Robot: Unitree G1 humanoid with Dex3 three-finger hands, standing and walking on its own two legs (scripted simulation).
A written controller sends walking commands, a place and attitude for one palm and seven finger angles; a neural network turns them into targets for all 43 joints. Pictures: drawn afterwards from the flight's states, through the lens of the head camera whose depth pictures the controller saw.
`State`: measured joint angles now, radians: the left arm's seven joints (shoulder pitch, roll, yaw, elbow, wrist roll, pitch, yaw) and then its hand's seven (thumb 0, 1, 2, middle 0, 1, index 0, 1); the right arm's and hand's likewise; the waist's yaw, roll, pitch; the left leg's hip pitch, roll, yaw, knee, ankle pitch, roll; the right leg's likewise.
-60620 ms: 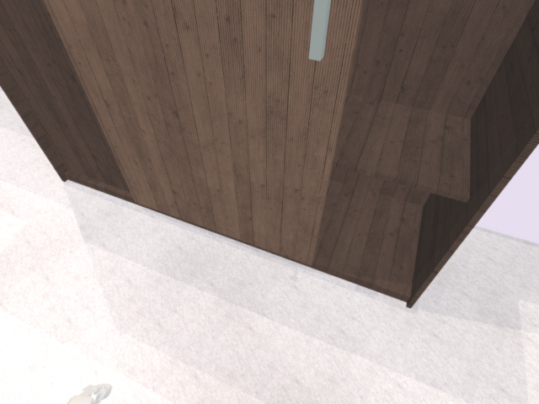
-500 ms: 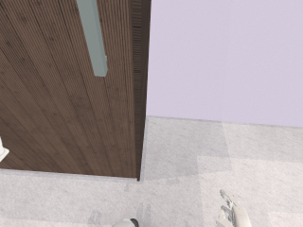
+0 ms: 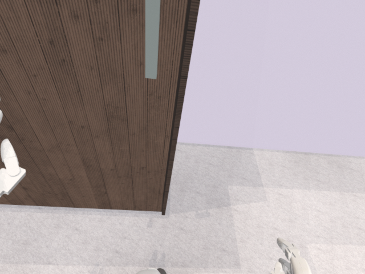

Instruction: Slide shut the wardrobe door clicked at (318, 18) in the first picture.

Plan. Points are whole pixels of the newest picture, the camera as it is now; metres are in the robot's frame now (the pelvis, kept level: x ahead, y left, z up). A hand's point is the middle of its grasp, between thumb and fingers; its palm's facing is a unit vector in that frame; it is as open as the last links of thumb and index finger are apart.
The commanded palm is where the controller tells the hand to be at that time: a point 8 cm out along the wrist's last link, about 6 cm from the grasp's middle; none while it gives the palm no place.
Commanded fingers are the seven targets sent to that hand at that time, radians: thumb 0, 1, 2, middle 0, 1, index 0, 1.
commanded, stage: stop stepping back and stand still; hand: left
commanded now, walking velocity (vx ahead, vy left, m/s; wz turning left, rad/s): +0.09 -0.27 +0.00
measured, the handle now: (153, 23) +0.53 +0.13 +0.28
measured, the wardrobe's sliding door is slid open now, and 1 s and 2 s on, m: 0.00 0.00 0.00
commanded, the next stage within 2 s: let the arm hang, fingers relaxed in 1.08 s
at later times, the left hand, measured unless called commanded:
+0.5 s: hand out of the picture +0.12 +0.34 +0.18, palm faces +0.41 -0.88 -0.24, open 7.4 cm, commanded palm +0.04 +0.38 +0.19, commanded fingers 0.00 0.90 0.90 -0.20 -0.30 -0.20 -0.30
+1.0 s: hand out of the picture +0.09 +0.35 +0.18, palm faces +0.41 -0.79 -0.44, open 7.4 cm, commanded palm +0.01 +0.40 +0.19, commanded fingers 0.00 0.90 0.90 -0.20 -0.30 -0.20 -0.30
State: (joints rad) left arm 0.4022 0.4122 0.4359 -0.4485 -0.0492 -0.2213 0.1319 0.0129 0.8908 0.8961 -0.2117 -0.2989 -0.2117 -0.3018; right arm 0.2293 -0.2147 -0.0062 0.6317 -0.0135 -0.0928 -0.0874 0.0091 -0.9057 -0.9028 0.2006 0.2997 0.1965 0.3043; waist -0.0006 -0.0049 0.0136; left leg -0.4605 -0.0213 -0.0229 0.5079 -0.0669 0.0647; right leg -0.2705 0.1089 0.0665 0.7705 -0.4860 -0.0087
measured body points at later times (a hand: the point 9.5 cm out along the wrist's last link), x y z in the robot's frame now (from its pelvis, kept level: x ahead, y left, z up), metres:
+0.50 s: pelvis -0.10 +0.08 +0.00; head -0.12 +0.14 +0.44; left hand +0.09 +0.38 +0.19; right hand +0.03 -0.13 -0.07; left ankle -0.01 +0.18 -0.73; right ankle -0.10 -0.04 -0.67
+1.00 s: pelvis -0.12 +0.10 +0.00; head -0.12 +0.11 +0.45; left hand +0.06 +0.39 +0.20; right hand +0.05 -0.12 -0.08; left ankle -0.09 +0.24 -0.73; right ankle -0.12 +0.00 -0.73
